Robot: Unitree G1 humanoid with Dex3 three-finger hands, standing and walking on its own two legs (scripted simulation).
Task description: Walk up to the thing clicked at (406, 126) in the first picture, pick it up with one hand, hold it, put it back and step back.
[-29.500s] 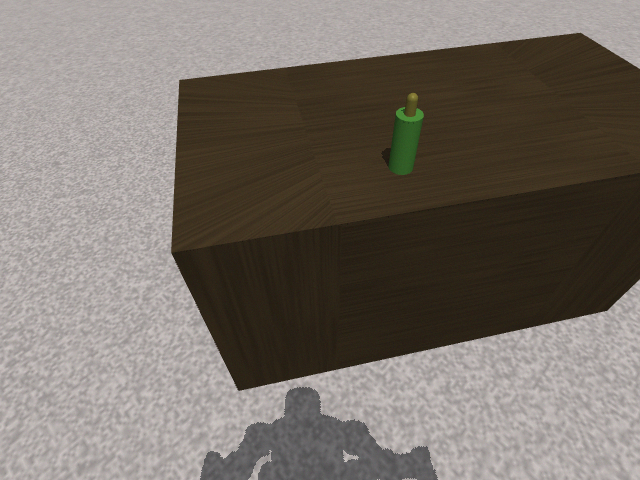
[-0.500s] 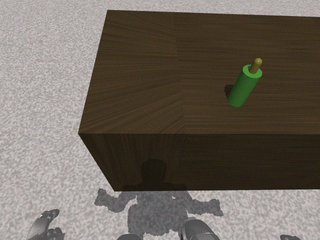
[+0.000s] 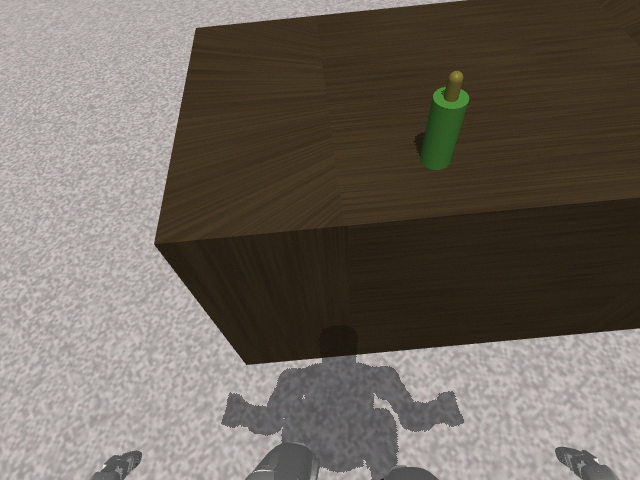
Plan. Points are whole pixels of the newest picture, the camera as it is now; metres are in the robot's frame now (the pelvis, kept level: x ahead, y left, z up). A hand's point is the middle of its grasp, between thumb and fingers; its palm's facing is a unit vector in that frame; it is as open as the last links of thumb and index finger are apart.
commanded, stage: step back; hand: right
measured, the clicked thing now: (445, 120) +0.64 -0.18 +0.02
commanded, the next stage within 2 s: none
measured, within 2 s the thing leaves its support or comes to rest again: neither
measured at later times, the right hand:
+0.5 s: hand out of the picture -0.01 -0.28 -0.13, palm faces -0.05 +0.90 -0.43, open 7.4 cm
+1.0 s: hand out of the picture -0.21 -0.30 -0.16, palm faces -0.13 +0.92 -0.38, open 7.4 cm
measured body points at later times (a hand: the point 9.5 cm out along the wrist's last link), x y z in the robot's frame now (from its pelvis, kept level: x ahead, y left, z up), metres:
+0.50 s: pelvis -0.14 -0.01 +0.00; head -0.08 +0.01 +0.44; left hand -0.07 +0.31 -0.13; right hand -0.01 -0.32 -0.10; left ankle -0.06 +0.12 -0.73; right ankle -0.19 -0.16 -0.69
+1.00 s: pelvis -0.30 -0.04 -0.01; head -0.24 -0.03 +0.43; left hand -0.19 +0.29 -0.12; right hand -0.20 -0.35 -0.13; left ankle -0.28 +0.08 -0.73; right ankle -0.26 -0.16 -0.69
